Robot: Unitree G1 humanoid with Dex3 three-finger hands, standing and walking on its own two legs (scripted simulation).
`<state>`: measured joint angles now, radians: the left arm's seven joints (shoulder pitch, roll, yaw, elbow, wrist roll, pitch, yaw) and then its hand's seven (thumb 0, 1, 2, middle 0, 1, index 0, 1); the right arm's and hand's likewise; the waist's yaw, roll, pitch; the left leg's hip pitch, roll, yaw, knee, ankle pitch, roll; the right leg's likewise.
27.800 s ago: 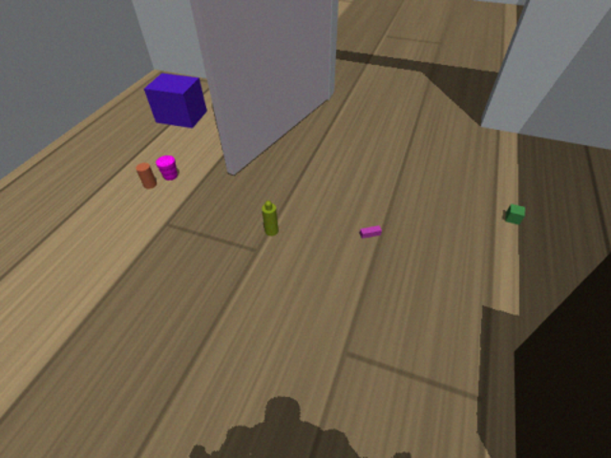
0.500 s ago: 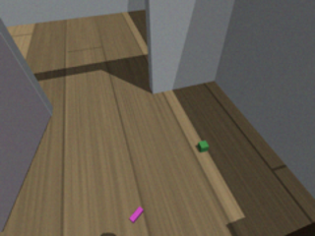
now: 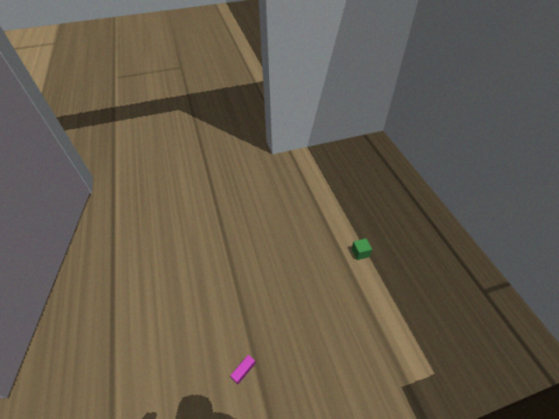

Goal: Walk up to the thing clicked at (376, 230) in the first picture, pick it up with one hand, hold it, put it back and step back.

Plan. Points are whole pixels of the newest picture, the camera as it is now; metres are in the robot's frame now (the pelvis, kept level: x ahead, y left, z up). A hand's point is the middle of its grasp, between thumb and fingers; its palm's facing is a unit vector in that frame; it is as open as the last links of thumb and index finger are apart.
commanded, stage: rise first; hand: left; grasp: from above
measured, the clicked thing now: (243, 369) +0.39 +0.17 -0.77
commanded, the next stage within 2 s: none
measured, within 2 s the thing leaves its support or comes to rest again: neither
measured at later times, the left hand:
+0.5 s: hand out of the picture +0.13 +0.26 -0.23, palm faces -0.10 -0.87 -0.48, open 12.5 cm
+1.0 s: hand out of the picture +0.13 +0.28 -0.31, palm faces -0.26 -0.66 -0.71, open 12.4 cm
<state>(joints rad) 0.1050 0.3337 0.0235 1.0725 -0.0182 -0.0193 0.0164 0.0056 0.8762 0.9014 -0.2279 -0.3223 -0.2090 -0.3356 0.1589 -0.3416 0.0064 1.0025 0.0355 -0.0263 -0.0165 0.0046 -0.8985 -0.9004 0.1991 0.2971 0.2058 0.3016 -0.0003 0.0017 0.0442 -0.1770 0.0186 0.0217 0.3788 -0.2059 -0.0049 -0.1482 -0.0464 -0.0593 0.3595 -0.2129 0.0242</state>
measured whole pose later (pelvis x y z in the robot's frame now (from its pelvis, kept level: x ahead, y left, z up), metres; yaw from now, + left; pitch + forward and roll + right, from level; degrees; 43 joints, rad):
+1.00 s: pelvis -0.03 -0.01 -0.15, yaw -1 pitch +25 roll -1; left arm 0.02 0.29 0.12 0.71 0.47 0.25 0.28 0.00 -0.22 0.69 -0.38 -0.75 -0.36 -0.76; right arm 0.13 -0.24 -0.03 0.61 -0.01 -0.15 -0.05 0.01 -0.85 -0.89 0.20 0.30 0.21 0.30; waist -0.01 0.00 -0.17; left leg -1.25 0.05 -0.02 1.41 -0.60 -0.02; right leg -1.22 -0.05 -0.05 1.39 -0.61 0.01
